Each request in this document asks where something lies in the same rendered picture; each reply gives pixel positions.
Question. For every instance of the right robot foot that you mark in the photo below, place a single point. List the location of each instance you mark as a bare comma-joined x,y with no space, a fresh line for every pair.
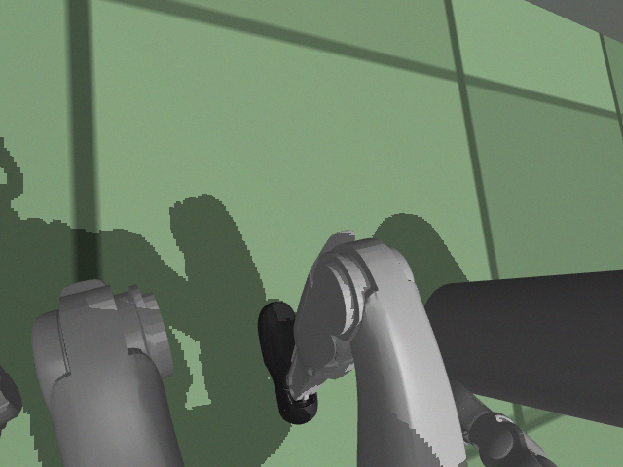
275,330

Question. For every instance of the left robot arm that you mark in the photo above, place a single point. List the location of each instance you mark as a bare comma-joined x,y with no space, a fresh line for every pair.
10,400

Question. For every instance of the right robot arm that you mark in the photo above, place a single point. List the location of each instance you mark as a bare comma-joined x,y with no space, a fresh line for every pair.
501,443

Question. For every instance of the right robot hand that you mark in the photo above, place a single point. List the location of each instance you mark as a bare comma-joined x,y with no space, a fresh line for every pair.
468,406

